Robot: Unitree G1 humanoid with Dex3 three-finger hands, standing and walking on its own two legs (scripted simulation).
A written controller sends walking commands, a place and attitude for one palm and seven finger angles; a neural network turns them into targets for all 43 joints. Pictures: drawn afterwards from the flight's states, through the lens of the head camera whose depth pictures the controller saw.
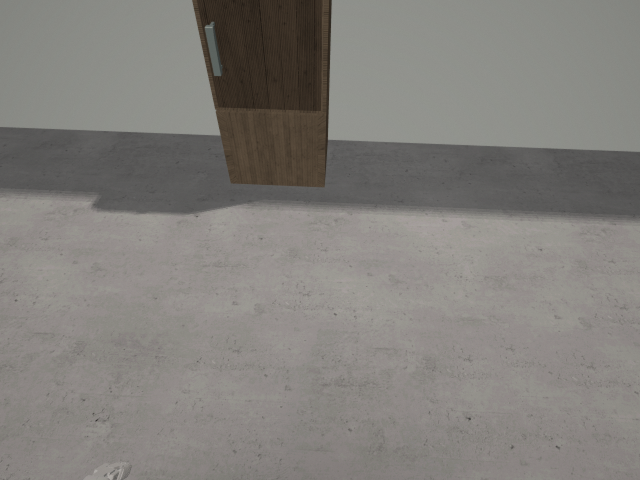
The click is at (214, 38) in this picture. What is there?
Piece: cupboard door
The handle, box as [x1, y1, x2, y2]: [205, 22, 222, 75]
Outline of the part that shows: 211,22 209,25 205,26 205,31 214,75 220,75 222,72 222,66 220,64 213,27 214,22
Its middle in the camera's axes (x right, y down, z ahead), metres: -0.38 -0.68 +1.38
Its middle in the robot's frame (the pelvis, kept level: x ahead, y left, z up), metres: +1.47 +0.45 -0.10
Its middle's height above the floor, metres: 0.67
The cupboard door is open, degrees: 0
